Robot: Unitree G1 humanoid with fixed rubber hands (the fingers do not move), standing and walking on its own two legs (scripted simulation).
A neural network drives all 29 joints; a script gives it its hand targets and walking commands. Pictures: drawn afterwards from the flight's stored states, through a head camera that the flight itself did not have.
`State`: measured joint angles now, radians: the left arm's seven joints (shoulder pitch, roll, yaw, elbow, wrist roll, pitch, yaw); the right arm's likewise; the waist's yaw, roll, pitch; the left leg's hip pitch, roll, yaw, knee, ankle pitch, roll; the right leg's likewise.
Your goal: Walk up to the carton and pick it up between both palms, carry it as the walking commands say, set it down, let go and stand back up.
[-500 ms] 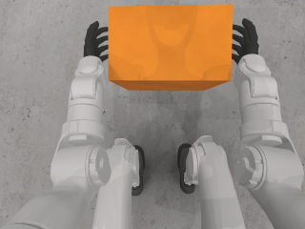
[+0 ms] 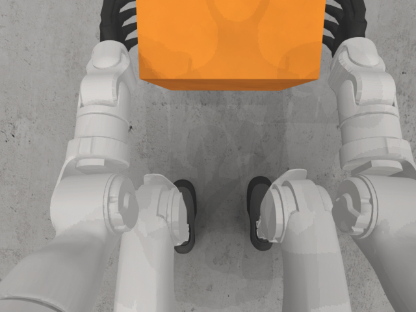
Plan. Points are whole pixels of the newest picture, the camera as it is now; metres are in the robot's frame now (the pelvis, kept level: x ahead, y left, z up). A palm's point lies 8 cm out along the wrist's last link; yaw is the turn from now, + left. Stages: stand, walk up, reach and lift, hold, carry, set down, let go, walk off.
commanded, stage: set down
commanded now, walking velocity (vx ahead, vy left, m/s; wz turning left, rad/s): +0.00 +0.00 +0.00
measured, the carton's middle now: (226, 43) +0.55 -0.02 -0.24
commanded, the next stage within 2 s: none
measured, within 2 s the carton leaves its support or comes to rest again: rests again in 0.26 s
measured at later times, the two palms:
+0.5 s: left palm (128, 42) +0.54 +0.15 -0.18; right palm (336, 41) +0.53 -0.20 -0.18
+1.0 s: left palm (128, 40) +0.55 +0.16 -0.18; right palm (336, 40) +0.53 -0.20 -0.18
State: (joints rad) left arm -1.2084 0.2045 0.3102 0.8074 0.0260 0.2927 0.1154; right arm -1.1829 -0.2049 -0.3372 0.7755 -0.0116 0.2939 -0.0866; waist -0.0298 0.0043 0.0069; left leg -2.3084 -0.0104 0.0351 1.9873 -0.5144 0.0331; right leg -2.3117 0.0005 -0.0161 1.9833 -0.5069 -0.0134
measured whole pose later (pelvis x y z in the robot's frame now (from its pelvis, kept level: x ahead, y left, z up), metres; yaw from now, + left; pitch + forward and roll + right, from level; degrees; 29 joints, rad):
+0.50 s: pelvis +0.00 +0.00 -0.04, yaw +0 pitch +41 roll +1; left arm -1.36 0.28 0.22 0.97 -0.06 0.23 0.11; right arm -1.33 -0.31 -0.24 0.95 0.10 0.25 -0.11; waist -0.02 0.00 0.18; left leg -2.32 0.00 0.04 2.15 -0.55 0.03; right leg -2.34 0.01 -0.02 2.15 -0.53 -0.02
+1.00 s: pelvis -0.01 +0.00 -0.05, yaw +0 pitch +39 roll +0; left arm -1.40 0.30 0.29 0.98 -0.03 0.22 0.04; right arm -1.37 -0.31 -0.30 0.94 0.05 0.24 -0.05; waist -0.02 0.01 0.24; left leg -2.33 0.00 0.03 2.17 -0.54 0.02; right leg -2.34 0.01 -0.03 2.17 -0.52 -0.03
